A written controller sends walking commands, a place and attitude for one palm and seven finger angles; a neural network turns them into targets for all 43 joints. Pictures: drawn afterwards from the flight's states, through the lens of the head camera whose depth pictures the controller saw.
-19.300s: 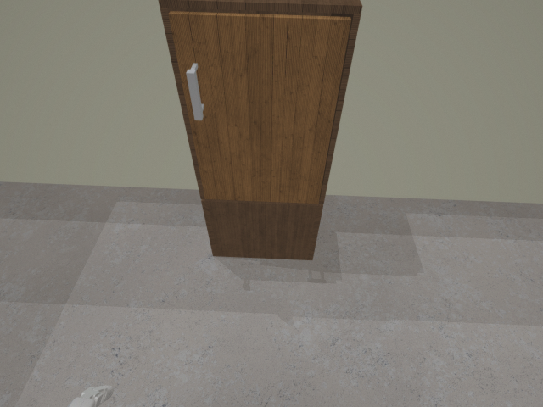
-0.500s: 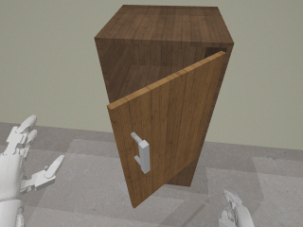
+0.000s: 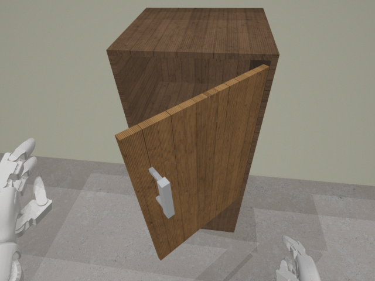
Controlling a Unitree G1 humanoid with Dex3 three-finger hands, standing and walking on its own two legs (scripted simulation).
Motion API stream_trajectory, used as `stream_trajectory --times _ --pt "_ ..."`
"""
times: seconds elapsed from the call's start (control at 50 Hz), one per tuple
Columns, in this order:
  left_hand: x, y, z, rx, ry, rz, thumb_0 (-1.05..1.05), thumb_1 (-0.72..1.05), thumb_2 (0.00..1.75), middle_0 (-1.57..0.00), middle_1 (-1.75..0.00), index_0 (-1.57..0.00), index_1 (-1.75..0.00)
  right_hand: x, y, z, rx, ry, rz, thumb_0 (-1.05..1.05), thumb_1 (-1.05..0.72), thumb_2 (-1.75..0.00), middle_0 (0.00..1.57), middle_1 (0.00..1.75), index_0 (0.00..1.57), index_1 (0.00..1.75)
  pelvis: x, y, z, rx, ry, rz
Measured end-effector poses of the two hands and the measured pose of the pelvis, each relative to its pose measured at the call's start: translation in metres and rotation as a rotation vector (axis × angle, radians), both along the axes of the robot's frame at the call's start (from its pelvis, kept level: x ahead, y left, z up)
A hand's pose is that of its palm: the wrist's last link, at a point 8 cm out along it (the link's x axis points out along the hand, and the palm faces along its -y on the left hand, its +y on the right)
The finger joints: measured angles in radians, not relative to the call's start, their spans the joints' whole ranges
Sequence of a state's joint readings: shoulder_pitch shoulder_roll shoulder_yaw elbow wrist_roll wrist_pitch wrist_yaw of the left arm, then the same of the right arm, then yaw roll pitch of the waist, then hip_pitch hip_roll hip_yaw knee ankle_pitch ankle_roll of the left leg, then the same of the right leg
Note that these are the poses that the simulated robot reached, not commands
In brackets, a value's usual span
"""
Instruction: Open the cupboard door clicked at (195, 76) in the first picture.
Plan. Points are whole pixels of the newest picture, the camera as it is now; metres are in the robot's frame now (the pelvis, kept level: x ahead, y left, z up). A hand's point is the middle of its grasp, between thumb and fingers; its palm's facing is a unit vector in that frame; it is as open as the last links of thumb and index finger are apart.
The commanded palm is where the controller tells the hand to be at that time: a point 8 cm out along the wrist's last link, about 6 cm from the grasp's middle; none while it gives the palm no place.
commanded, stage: step back with the hand held close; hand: left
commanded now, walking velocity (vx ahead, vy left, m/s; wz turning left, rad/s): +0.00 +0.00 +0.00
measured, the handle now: (161, 193) +0.29 +0.10 +0.05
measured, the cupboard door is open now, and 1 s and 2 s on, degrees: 46 46 46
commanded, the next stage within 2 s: stop stepping back and stand still in 1.14 s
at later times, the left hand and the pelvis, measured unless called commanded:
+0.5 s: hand (26, 222) +0.16 +0.28 +0.15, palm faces +0.32 -0.80 -0.50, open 7.4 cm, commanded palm +0.10 +0.32 +0.17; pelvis -0.04 +0.02 +0.00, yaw +0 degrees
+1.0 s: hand out of the picture +0.04 +0.34 +0.15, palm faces +0.51 -0.77 -0.39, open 7.4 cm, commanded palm -0.03 +0.37 +0.17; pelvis -0.14 +0.06 -0.02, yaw +4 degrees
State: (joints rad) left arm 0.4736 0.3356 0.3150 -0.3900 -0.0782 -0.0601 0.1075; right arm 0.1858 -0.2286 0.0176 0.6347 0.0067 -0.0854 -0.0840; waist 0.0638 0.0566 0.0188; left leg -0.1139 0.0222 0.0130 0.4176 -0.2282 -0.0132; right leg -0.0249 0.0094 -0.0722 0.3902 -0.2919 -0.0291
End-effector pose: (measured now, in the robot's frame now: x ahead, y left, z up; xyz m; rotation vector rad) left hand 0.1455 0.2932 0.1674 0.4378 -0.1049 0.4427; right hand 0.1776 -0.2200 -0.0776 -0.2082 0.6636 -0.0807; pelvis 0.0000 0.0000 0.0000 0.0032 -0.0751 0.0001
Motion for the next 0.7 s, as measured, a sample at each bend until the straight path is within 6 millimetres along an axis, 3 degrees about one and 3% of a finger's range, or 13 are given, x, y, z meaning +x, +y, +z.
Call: stream_trajectory --times 0.2,0.34,0.54,0.7 --pt "0.001 0.003 0.006 0.038 -0.013 -0.005 0.01 0.89 0.9 -0.21 -0.3 -0.21 -0.3 -0.005 -0.002 -0.002 0.007 0.022 -0.004 0.02 -0.9 -0.9 0.2 0.3 0.2 0.3 -0.005 -0.002 0.0 -0.01 0.016 0.012" --pt "-0.005 0.006 0.0 0.077 0.051 -0.069 0.01 0.89 0.9 -0.2 -0.3 -0.21 -0.3 -0.021 -0.009 0.0 -0.027 0.076 -0.06 0.02 -0.9 -0.9 0.2 0.3 0.21 0.3 -0.02 0.007 -0.001 -0.017 0.056 0.008" --pt "-0.034 0.028 0.005 0.129 0.029 -0.109 0.01 0.88 0.9 -0.21 -0.3 -0.21 -0.3 -0.062 0.003 0.004 -0.06 0.092 -0.113 0.02 -0.9 -0.9 0.2 0.3 0.2 0.3 -0.053 0.027 -0.005 -0.024 0.061 -0.006" --pt "-0.074 0.044 0.003 0.144 -0.036 -0.087 0.01 0.89 0.9 -0.21 -0.3 -0.21 -0.3 -0.097 0.024 0.005 -0.06 0.049 -0.076 0.02 -0.9 -0.9 0.2 0.3 0.2 0.3 -0.088 0.038 -0.011 -0.037 0.052 0.007"
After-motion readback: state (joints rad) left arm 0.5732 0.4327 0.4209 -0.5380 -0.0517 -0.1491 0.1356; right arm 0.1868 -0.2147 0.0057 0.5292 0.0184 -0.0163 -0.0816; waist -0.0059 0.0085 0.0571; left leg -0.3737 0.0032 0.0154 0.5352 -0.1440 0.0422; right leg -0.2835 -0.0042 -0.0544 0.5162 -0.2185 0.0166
